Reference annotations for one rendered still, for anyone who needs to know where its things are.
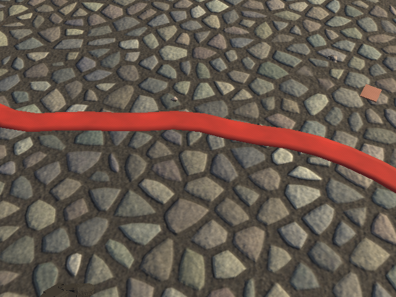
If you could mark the robot left hand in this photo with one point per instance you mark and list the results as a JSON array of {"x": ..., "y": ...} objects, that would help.
[{"x": 70, "y": 290}]

